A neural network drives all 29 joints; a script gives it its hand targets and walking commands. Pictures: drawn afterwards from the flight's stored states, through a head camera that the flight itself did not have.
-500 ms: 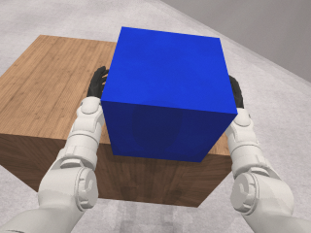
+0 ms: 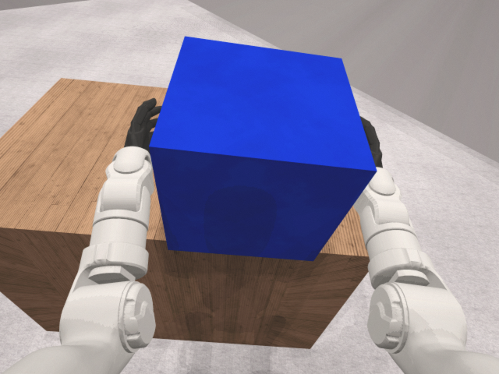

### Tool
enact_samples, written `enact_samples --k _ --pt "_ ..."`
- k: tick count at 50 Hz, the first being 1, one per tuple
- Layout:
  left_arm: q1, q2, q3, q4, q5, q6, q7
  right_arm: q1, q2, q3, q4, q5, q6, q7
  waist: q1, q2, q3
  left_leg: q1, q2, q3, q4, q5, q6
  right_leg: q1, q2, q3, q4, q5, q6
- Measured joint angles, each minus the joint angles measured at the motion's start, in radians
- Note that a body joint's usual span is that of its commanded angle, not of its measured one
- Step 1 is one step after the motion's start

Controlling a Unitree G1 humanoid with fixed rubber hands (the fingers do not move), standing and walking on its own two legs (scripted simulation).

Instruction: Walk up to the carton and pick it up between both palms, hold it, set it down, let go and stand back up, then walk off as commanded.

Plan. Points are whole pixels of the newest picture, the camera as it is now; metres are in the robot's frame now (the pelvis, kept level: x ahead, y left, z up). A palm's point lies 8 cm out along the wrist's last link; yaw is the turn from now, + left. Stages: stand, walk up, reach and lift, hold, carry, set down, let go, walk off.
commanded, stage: reach and lift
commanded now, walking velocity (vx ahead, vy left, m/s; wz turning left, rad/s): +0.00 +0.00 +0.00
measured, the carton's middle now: (253, 155) +0.45 -0.01 +0.12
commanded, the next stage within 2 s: hold in 1.82 s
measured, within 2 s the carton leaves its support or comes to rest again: neither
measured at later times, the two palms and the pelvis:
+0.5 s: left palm (122, 139) +0.38 +0.19 +0.20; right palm (368, 153) +0.38 -0.18 +0.19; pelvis -0.01 +0.00 +0.00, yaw +0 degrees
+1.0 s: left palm (116, 125) +0.36 +0.18 +0.23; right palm (391, 130) +0.36 -0.18 +0.25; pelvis -0.01 +0.00 +0.00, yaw +0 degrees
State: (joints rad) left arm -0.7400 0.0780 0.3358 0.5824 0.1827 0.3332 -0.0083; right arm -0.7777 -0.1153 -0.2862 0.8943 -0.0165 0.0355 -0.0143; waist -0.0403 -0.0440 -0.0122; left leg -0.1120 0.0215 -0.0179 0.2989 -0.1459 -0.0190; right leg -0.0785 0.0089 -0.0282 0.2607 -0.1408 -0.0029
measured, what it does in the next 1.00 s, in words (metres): stands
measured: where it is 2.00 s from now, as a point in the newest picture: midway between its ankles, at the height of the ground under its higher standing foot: outside the picture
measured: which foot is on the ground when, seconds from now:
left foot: down 0.00-1.00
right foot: down 0.00-1.00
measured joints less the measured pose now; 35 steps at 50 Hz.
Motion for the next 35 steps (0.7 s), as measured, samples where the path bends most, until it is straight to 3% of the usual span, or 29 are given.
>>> enact_samples --k 12,20,27,35 --pt "0.025 0.007 -0.014 -0.127 0.000 0.108 -0.008 0.011 -0.013 0.077 -0.081 0.093 0.076 -0.026 0.002 0.009 0.010 0.014 -0.001 0.012 0.016 -0.009 0.005 0.013 -0.002 0.012 0.009 -0.001 0.004" --pt "0.053 0.023 -0.043 -0.233 -0.038 0.195 0.013 0.013 -0.030 0.131 -0.153 0.166 0.147 -0.046 -0.009 0.014 -0.010 0.004 0.000 0.000 0.031 -0.013 0.003 0.016 0.000 0.000 0.004 0.001 0.003" --pt "0.036 0.028 -0.019 -0.218 -0.001 0.266 -0.018 -0.019 -0.026 0.134 -0.133 0.182 0.227 -0.061 -0.020 0.012 -0.015 0.029 -0.001 -0.004 0.028 -0.013 0.004 0.041 -0.001 -0.004 0.005 -0.003 0.001" --pt "0.046 0.029 -0.015 -0.291 -0.008 0.323 -0.022 -0.012 -0.041 0.173 -0.216 0.243 0.294 -0.094 -0.023 0.012 -0.033 0.036 0.001 -0.003 0.034 -0.016 0.005 0.051 0.002 -0.002 0.003 0.000 0.002"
